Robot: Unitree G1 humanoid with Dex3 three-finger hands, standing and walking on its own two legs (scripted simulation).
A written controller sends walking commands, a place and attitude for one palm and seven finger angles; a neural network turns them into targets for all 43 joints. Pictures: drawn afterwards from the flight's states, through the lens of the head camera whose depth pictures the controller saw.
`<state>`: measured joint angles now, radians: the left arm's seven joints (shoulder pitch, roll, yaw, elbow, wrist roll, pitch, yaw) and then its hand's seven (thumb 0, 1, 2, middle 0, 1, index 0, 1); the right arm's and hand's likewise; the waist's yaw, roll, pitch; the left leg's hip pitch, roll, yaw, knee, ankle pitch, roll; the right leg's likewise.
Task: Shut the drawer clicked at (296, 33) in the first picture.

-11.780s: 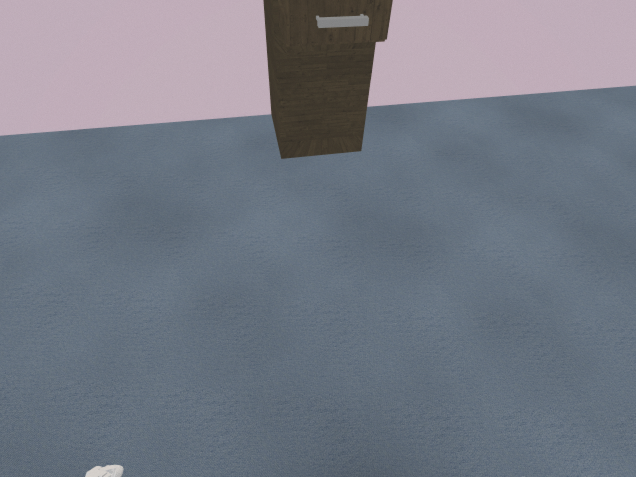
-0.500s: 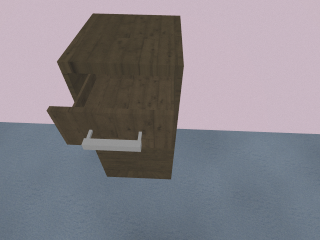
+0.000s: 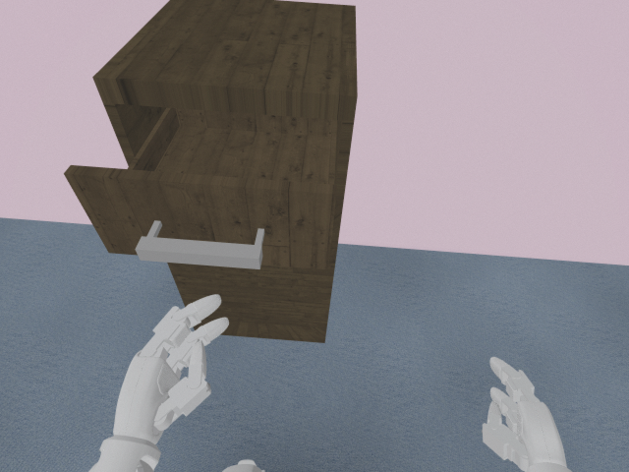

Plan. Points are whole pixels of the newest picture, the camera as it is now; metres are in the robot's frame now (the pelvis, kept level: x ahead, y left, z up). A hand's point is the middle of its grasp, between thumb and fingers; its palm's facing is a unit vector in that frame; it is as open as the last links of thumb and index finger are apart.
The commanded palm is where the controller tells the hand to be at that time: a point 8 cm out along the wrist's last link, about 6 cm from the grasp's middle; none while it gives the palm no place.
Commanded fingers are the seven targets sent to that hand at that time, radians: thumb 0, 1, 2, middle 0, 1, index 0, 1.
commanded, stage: raise the hand and make a fist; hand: left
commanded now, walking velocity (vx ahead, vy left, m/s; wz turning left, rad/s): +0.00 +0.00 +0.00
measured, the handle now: (204, 241) +0.44 +0.19 +0.03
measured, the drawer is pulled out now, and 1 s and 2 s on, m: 0.19 0.19 0.19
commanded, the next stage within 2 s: bring the fist close to the handle in 1.56 s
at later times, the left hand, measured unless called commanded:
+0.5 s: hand (179, 374) +0.22 +0.16 +0.06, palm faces -0.02 -1.00 -0.04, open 3.8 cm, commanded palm +0.19 +0.21 +0.07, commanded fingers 0.00 0.90 0.90 -1.06 -1.23 -1.06 -1.23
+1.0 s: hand (181, 347) +0.23 +0.15 +0.11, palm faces -0.03 -1.00 -0.04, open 3.2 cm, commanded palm +0.21 +0.20 +0.12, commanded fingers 0.00 0.90 0.90 -1.40 -1.60 -1.40 -1.60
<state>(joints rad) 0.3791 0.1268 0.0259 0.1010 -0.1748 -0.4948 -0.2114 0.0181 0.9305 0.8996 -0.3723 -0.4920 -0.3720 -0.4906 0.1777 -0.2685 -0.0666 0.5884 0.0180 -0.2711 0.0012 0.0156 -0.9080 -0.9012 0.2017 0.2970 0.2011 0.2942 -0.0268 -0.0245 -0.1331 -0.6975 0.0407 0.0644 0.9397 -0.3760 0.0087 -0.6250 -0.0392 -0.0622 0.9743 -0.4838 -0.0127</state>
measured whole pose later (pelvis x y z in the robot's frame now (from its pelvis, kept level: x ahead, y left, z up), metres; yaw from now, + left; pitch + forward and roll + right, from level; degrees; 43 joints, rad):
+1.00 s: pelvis +0.03 +0.01 +0.01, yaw +1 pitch +6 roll -1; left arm 0.49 0.19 0.00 -0.29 -0.19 -0.20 -0.14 0.02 0.90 0.90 -1.34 -1.54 -1.34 -1.54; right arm 0.22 -0.21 0.04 0.48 0.03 -0.18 -0.03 0.01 -0.90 -0.90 0.20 0.30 0.20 0.29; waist 0.01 0.04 -0.10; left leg -0.59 0.03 0.03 0.89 -0.41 0.02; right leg -0.48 -0.03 -0.09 0.86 -0.49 0.00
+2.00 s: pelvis +0.03 -0.01 +0.02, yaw +2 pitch +6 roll +0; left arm 0.31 0.22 0.13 -0.01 -0.25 -0.26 -0.25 0.02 0.90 0.90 -1.40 -1.60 -1.40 -1.60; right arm 0.23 -0.25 0.03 0.58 0.03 -0.22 -0.04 0.01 -0.90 -0.90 0.20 0.30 0.20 0.29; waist 0.00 0.03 -0.08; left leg -0.54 0.05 0.02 0.81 -0.37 -0.01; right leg -0.44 -0.02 -0.10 0.80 -0.46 -0.03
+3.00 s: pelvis +0.01 +0.00 -0.02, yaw +0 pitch +14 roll -1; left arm -0.03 0.19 0.07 0.30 -0.17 -0.38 -0.11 0.02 0.90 0.90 -1.40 -1.60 -1.40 -1.60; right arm 0.25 -0.24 0.02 0.57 0.02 -0.06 -0.01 0.01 -0.90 -0.90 0.20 0.30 0.20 0.29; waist -0.05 0.03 -0.13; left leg -0.87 0.06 0.04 1.06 -0.43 0.01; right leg -0.78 -0.02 -0.08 1.06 -0.53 -0.02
